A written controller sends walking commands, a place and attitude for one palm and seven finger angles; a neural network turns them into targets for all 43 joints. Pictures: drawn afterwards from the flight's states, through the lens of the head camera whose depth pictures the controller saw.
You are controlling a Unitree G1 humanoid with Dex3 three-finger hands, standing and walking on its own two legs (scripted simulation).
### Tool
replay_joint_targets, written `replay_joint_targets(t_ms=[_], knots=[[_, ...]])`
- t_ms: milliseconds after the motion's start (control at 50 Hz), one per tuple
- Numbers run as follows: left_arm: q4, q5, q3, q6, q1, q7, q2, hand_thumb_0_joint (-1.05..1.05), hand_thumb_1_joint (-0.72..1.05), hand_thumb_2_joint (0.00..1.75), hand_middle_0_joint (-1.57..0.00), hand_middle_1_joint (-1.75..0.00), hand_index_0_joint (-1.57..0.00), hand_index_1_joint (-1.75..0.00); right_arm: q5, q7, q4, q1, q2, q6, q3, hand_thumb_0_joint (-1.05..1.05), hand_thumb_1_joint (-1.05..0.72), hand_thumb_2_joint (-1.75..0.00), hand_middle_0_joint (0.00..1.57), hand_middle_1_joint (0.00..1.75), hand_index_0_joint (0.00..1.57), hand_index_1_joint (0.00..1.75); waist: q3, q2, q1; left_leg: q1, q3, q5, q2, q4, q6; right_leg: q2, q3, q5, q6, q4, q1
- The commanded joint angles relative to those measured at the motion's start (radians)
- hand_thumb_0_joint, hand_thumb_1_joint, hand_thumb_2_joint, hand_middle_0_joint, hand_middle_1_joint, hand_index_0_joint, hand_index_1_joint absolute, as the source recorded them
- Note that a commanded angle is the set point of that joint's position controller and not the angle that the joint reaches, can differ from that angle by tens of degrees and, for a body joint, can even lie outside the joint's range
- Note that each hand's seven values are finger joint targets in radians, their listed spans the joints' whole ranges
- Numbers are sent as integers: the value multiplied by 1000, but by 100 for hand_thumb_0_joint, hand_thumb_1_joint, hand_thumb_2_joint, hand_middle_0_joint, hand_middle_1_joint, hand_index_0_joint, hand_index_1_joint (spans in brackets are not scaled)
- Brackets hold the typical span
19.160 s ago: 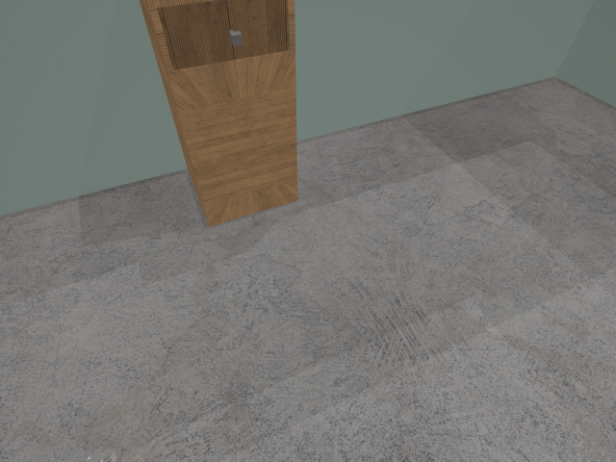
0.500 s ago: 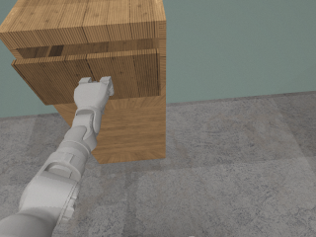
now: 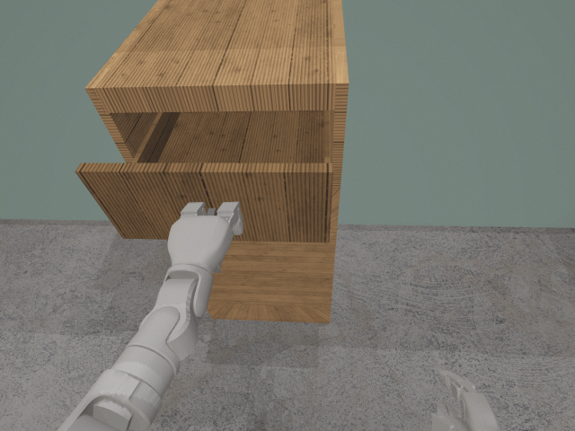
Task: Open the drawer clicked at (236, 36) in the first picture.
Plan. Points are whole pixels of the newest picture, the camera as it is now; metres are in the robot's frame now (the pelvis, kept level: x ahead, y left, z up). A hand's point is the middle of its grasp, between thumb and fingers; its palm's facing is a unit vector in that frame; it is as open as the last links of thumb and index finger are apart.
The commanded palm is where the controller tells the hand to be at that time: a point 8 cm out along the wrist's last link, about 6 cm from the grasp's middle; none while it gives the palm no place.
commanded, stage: pull the drawer open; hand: left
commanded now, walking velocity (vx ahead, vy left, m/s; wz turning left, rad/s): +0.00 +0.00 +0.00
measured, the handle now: (207, 229) +0.40 +0.16 +0.05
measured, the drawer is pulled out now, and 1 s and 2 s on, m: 0.15 0.30 0.28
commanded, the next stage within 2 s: open the thumb to release the handle in 0.92 s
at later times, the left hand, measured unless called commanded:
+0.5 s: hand (199, 317) +0.27 +0.15 +0.03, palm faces +0.02 -0.12 -0.99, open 6.5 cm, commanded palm +0.22 +0.15 +0.08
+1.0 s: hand (188, 358) +0.21 +0.15 +0.03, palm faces +0.05 -0.14 -0.99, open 6.4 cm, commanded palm +0.20 +0.14 +0.08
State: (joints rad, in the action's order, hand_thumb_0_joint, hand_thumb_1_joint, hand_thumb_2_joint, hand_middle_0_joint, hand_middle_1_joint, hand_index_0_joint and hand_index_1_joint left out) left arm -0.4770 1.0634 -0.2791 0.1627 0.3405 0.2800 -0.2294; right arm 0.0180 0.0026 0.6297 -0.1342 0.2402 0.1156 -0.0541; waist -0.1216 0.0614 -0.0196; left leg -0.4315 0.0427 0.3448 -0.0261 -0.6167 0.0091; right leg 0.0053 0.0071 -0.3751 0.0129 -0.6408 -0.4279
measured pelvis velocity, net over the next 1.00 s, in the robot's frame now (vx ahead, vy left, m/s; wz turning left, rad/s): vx -0.03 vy -0.01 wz -0.01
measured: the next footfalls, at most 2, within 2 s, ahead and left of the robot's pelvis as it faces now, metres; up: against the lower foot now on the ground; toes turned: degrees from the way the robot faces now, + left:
none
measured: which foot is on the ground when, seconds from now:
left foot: down 0.00-1.00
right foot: down 0.00-1.00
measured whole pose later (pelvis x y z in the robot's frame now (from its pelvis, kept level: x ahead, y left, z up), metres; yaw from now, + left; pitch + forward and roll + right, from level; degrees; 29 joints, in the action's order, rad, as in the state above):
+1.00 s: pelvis -0.03 -0.01 -0.01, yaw +0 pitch +4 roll +2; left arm 0.06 1.09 -0.29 0.14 -0.23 0.30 -0.26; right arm -0.02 -0.03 0.61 -0.10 0.21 0.09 -0.01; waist -0.08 0.08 -0.07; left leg -0.39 0.04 0.35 -0.03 -0.68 0.02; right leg 0.00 0.00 -0.39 0.03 -0.73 -0.40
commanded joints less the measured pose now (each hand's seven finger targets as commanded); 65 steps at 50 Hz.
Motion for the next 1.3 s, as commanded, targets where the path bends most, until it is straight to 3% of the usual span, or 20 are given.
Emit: replay_joint_targets(t_ms=[0, 20, 60, 120, 160, 260, 380, 420, 480, 560, 700, 820, 880, 980, 1000, 1020, 1060, 1120, 1240, 1280], knots=[[295, -26, 61, -12, 127, 35, -74, 0, 90, 90, -40, -135, -40, -135, -6, -2, -120, 50, 93, -28, -29, 0, -90, -90, 20, 30, 20, 30, -279, -120, -9, 188, 18, -530, 60, 1, -39, -33, 20, 647, 14, 37, 176], [332, -23, 90, -16, 102, 35, -107, 0, 90, 90, -40, -135, -40, -135, -7, -4, -121, 56, 96, -29, -29, 0, -90, -90, 20, 30, 20, 30, -298, -128, -15, 193, 15, -543, 59, -1, -38, -34, 19, 652, 16, 34, 194], [385, -23, 54, -20, 53, 33, -70, 0, 90, 90, -40, -135, -40, -135, -10, -11, -131, 71, 86, -33, -26, 0, -90, -90, 20, 30, 20, 30, -278, -118, -15, 193, 16, -536, 61, -3, -38, -28, 19, 669, 12, 31, 185], [425, -23, 94, -26, -55, 35, -110, 0, 90, 90, -40, -135, -40, -135, -13, -15, -133, 91, 87, -39, -22, 0, -90, -90, 20, 30, 20, 30, -260, -151, -30, 177, 12, -512, 63, -1, -34, -24, 10, 697, 7, 32, 202], [464, -21, 69, -29, -76, 35, -85, 0, 90, 90, -40, -135, -40, -135, -15, -18, -137, 102, 78, -42, -17, 0, -90, -90, 20, 30, 20, 30, -242, -140, -27, 173, 12, -481, 65, 4, -35, -24, 13, 663, 8, 30, 189], [498, -15, 106, -30, -158, 44, -120, 0, 90, 90, -40, -135, -40, -135, -18, -14, -133, 123, 73, -52, -10, 0, -90, -90, 20, 30, 20, 30, -214, -163, -38, 145, 15, -404, 70, 11, -32, -22, 3, 618, 5, 35, 190], [566, -16, 97, -33, -260, 47, -112, 0, 90, 90, -40, -135, -40, -135, -20, -15, -145, 149, 65, -61, -4, 0, -90, -90, 20, 30, 20, 30, -190, -143, -51, 139, 15, -354, 71, 18, -31, -21, -5, 542, 4, 43, 180], [607, -17, 124, -38, -316, 49, -140, 0, 90, 90, -40, -135, -40, -135, -22, -17, -155, 156, 68, -63, -5, 0, -90, -90, 20, 30, 20, 30, -205, -154, -64, 143, 13, -357, 70, 21, -30, -23, -13, 542, 5, 45, 198], [674, -19, 103, -46, -399, 53, -116, 0, 90, 90, -40, -135, -40, -135, -24, -25, -166, 167, 59, -70, -1, 0, -90, -90, 20, 30, 20, 30, -191, -128, -67, 139, 15, -354, 71, 18, -29, -21, -14, 548, 5, 35, 191], [712, -10, 110, -45, -445, 61, -127, 0, 90, 90, -40, -135, -40, -135, -25, -32, -173, 177, 57, -70, 2, 0, -90, -90, 20, 30, 20, 30, -129, -121, -61, 131, 12, -306, 65, 22, -29, -30, -13, 428, 13, 50, 142], [788, 0, 116, -57, -604, 76, -136, 0, 90, 90, -40, -135, -40, -135, -31, -44, -192, 185, 50, -78, 9, 0, -90, -90, 20, 30, 20, 30, -106, -114, -74, 123, 10, -274, 64, 11, -28, -37, -17, 355, 19, 44, 116], [775, 26, 89, -43, -496, 86, -127, 0, 90, 90, -40, -135, -40, -135, -38, -39, -186, 192, 54, -74, 12, 0, -90, -90, 20, 30, 20, 30, -115, -80, -61, 136, 2, -250, 63, 1, -28, -42, -24, 288, 26, 44, 77], [746, 28, 55, -34, -443, 81, -102, 0, 90, 90, -40, -135, -40, -135, -38, -36, -177, 192, 48, -75, 13, 0, -90, -90, 20, 30, 20, 30, -106, -101, -53, 135, -2, -243, 62, -3, -33, -40, -17, 287, 23, 42, 63], [748, 8, 72, -32, -462, 69, -119, 0, 90, 90, -40, -135, -40, -135, -34, -26, -175, 197, 46, -75, 18, 0, -90, -90, 20, 30, 20, 30, -110, -132, -61, 127, 2, -248, 66, 1, -35, -31, -23, 333, 15, 47, 100], [709, 19, -23, -29, -136, 71, -71, 0, 90, 90, -40, -135, -40, -135, -31, -14, -140, 202, 54, -70, 30, 0, -90, -90, 20, 30, 20, 30, -58, -133, 21, 122, -14, -193, 66, -7, -38, -26, -15, 257, 7, 62, 9], [672, 16, 14, -33, -94, 75, -89, 0, 83, 87, -40, -134, -40, -134, -27, -3, -134, 186, 46, -82, 18, 0, -90, -90, 20, 30, 20, 30, -43, -128, 12, 128, -8, -162, 62, -7, -40, -31, -18, 192, 11, 79, -11], [586, 26, 60, -22, -161, 79, -133, 0, 69, 81, -38, -133, -38, -133, -28, 11, -123, 182, 49, -81, 21, 0, -90, -90, 20, 30, 20, 30, -83, -123, -24, 127, -4, -148, 71, 3, -39, -31, -19, 170, 14, 84, 19], [595, 19, 39, -11, -117, 68, -121, 0, 48, 72, -37, -130, -37, -130, -23, 14, -125, 181, 53, -75, 17, 0, -90, -90, 20, 30, 20, 30, -153, -114, -32, 150, -5, -182, 71, 10, -35, -28, -17, 204, 17, 76, 63], [542, 4, 51, -11, -203, 37, -113, 0, 6, 54, -34, -126, -34, -126, -24, 15, -137, 189, 53, -66, 23, 0, -90, -90, 20, 30, 20, 30, -123, -145, -63, 116, 0, -199, 70, 34, -35, -20, -15, 237, 14, 81, 105], [546, 6, 56, -20, -171, 36, -117, 0, -8, 48, -33, -124, -33, -124, -24, 15, -134, 189, 57, -62, 22, 0, -90, -90, 20, 30, 20, 30, -104, -134, -54, 107, 2, -183, 70, 39, -33, -22, -19, 216, 14, 88, 92]])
